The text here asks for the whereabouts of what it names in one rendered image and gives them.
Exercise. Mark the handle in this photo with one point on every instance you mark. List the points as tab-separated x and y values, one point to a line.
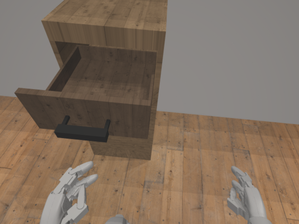
82	132

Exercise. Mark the cabinet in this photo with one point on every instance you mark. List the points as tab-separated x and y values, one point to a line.
121	24

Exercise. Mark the drawer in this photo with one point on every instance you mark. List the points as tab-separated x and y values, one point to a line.
93	85

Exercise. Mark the robot left hand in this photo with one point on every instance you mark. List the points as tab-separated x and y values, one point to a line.
59	201

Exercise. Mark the robot right hand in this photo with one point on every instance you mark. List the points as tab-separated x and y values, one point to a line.
250	203

